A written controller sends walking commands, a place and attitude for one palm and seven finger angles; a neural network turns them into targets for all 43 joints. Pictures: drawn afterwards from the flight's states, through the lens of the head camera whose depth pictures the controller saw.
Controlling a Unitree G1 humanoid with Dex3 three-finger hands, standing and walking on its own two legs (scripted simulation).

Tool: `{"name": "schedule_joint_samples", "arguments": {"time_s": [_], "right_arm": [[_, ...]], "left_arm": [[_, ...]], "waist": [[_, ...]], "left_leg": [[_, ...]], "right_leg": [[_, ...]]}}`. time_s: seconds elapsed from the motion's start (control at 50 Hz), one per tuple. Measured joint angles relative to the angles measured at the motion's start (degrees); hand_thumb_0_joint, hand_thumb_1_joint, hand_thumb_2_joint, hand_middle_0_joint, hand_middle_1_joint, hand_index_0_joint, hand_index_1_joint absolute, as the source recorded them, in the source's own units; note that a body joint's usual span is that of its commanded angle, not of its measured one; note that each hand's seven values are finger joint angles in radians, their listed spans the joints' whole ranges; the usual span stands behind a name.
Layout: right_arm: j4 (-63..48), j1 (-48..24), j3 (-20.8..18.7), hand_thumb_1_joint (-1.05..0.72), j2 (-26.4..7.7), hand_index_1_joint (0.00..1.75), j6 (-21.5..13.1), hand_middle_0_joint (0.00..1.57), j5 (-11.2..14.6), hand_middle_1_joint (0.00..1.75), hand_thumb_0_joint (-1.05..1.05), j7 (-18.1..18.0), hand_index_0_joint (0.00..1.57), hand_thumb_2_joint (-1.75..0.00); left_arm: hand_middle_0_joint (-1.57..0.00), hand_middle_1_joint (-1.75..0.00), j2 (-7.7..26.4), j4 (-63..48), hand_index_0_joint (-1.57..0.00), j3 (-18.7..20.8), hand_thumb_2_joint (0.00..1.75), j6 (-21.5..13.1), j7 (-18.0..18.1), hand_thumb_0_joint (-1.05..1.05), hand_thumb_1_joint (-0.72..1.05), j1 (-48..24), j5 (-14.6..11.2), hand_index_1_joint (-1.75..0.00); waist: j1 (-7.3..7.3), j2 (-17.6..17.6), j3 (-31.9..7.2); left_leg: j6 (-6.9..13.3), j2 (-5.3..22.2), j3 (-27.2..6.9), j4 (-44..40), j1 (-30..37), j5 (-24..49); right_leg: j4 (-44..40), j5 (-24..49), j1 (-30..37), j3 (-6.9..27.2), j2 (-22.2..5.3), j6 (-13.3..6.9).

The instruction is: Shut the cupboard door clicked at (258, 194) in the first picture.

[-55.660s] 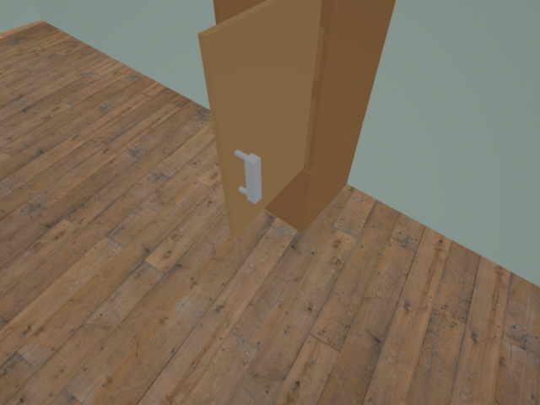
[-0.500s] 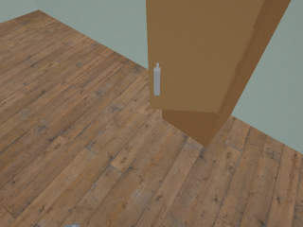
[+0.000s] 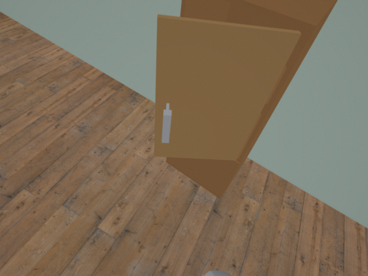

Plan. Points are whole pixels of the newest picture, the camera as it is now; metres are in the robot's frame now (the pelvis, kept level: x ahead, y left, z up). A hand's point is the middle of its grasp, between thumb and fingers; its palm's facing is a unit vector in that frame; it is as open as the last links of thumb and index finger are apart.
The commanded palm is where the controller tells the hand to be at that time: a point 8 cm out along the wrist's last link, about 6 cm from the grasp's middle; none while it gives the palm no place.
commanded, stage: take the last steps up to it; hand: left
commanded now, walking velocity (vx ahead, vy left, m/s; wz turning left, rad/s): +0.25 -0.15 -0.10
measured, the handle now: (166, 123) +0.62 +0.08 -0.10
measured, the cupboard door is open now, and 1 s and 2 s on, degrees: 36 36 36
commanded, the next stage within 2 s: come to a stop and stand still in 0.28 s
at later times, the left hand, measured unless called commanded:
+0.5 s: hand (158, 238) +0.25 +0.06 -0.17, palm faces -0.03 -0.98 -0.22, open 7.2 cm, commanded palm none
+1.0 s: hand (133, 259) +0.19 +0.12 -0.19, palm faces +0.04 -0.98 -0.22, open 7.4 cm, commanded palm none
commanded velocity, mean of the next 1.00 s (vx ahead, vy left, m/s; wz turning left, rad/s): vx -0.03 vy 0.02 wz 0.00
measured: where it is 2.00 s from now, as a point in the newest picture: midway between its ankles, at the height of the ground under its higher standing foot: outside the picture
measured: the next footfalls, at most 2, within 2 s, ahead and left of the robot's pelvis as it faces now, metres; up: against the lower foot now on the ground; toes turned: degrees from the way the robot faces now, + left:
right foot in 0.28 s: +0.24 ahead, -0.18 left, +0.00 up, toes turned -3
left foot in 0.84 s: +0.21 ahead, +0.03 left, +0.00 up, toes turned +0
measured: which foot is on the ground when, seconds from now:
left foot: down 0.00-0.28, up 0.30-0.82, down 0.84-1.00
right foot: up 0.00-0.26, down 0.28-1.00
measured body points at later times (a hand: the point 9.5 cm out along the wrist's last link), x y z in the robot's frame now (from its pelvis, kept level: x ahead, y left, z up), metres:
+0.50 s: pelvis +0.16 -0.11 -0.01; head +0.20 -0.12 +0.44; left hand +0.25 +0.11 -0.15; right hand +0.16 -0.35 -0.16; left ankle +0.13 +0.01 -0.69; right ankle +0.20 -0.19 -0.74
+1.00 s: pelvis +0.17 -0.07 -0.01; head +0.20 -0.06 +0.44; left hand +0.19 +0.17 -0.17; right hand +0.23 -0.31 -0.15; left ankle +0.17 +0.03 -0.74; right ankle +0.20 -0.19 -0.74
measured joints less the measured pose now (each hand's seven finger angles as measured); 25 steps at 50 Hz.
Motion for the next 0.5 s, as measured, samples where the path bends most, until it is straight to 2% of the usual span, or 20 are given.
{"name": "schedule_joint_samples", "arguments": {"time_s": [0.06, 0.12, 0.18, 0.26, 0.28, 0.3, 0.34, 0.38, 0.44, 0.5], "right_arm": [[1.58, 2.11, 0.23, -0.91, 0.65, 0.30, -0.04, 0.20, 0.19, 0.30, 0.00, 0.03, 0.21, -0.90], [2.87, 3.81, 0.07, -0.91, 1.21, 0.30, 0.11, 0.20, 0.14, 0.30, 0.00, 0.27, 0.21, -0.90], [3.91, 5.09, -0.27, -0.91, 1.52, 0.30, 0.37, 0.20, 0.00, 0.30, 0.00, 0.52, 0.21, -0.90], [5.63, 6.84, -0.81, -0.91, 1.42, 0.30, 1.17, 0.20, 0.26, 0.30, 0.00, 0.81, 0.21, -0.90], [6.18, 7.48, -0.93, -0.91, 1.47, 0.30, 1.43, 0.20, 0.52, 0.30, 0.00, 0.99, 0.21, -0.90], [6.96, 6.81, -1.06, -0.91, 1.17, 0.30, 1.97, 0.20, 0.93, 0.30, 0.00, 1.19, 0.21, -0.90], [7.32, 4.18, -1.36, -0.91, 0.33, 0.30, 3.28, 0.20, 1.52, 0.30, 0.01, 1.30, 0.21, -0.90], [6.54, 1.61, -1.84, -0.91, -0.26, 0.30, 3.58, 0.20, 1.53, 0.30, 0.01, 1.30, 0.21, -0.90], [4.60, -1.82, -1.84, -0.91, -0.78, 0.30, 3.16, 0.20, 1.10, 0.30, 0.01, 1.11, 0.20, -0.90], [2.87, -4.83, -1.42, -0.91, -0.93, 0.30, 2.87, 0.20, 1.23, 0.29, 0.01, 0.63, 0.20, -0.90]], "left_arm": [[-0.19, -0.30, 0.16, -1.26, -0.20, -0.08, 0.90, -0.32, 0.08, 0.00, 0.91, -1.95, -0.21, -0.30], [-0.19, -0.30, 0.13, -1.76, -0.19, -0.46, 0.90, -0.28, 0.15, 0.00, 0.91, -3.93, -0.33, -0.30], [-0.19, -0.30, -0.11, -1.84, -0.19, -1.01, 0.90, -0.31, 0.11, 0.00, 0.91, -6.15, -0.56, -0.30], [-0.19, -0.30, -0.64, -2.40, -0.19, -1.45, 0.90, -1.48, 0.10, 0.00, 0.91, -8.22, -0.82, -0.30], [-0.19, -0.30, -0.60, -2.78, -0.19, -1.51, 0.90, -2.33, 0.15, 0.00, 0.91, -8.29, -0.77, -0.30], [-0.19, -0.30, -1.09, -2.82, -0.20, -1.33, 0.90, -3.38, 0.54, 0.00, 0.91, -8.67, -0.67, -0.30], [-0.19, -0.30, -2.28, -2.59, -0.20, -1.61, 0.90, -4.61, 1.34, 0.00, 0.91, -9.00, -1.08, -0.30], [-0.19, -0.30, -3.37, -1.95, -0.20, -2.11, 0.90, -4.52, 2.11, 0.00, 0.91, -8.52, -1.27, -0.30], [-0.20, -0.30, -4.58, -0.72, -0.20, -2.42, 0.90, -4.43, 3.36, -0.01, 0.91, -6.94, -1.49, -0.30], [-0.20, -0.30, -4.46, 0.19, -0.20, -2.57, 0.90, -4.79, 4.31, -0.01, 0.94, -5.72, -1.22, -0.30]], "waist": [[0.04, 0.77, 1.08], [-0.54, 1.43, 2.28], [-1.81, 2.01, 3.63], [-3.19, 3.00, 4.47], [-3.07, 2.88, 4.27], [-2.44, 3.55, 4.71], [-2.25, 4.80, 5.89], [-2.28, 5.31, 6.02], [-2.11, 5.37, 4.64], [-1.05, 5.29, 2.85]], "left_leg": [[-0.77, 0.89, 0.74, -3.76, 3.39, 0.46], [-1.90, 1.69, 1.75, -5.63, 6.23, -0.26], [-3.40, 2.41, 2.63, -5.66, 8.42, -2.04], [-5.95, 3.99, 2.82, -1.55, 9.88, -6.74], [-5.83, 4.44, 2.41, 2.42, 8.89, -8.76], [-4.45, 5.06, 0.81, 9.65, 6.40, -11.21], [-1.64, 3.57, -4.46, 26.93, -0.71, -14.76], [-0.21, 1.71, -6.13, 37.72, -7.02, -12.72], [-0.26, 0.48, -5.54, 39.96, -13.56, -8.39], [-1.26, -0.70, -4.96, 30.89, -15.27, -6.95]], "right_leg": [[-1.28, 3.65, -4.16, 0.20, -1.65, 0.73], [-7.72, 6.50, -5.79, -1.06, -3.08, 1.02], [-17.39, 7.12, -4.66, -3.03, -3.57, 0.51], [-28.07, 7.08, 0.75, -5.02, -2.06, -1.18], [-30.63, 7.73, 3.04, -5.04, -1.75, -1.56], [-29.07, 6.90, 2.82, -5.20, -1.02, -1.45], [-27.19, 4.38, 3.61, -5.99, 0.00, -2.15], [-29.78, 4.21, 6.28, -6.82, 0.61, -2.71], [-35.35, 5.50, 10.11, -8.05, 1.61, -3.58], [-39.15, 6.25, 12.60, -8.59, 2.46, -4.19]]}}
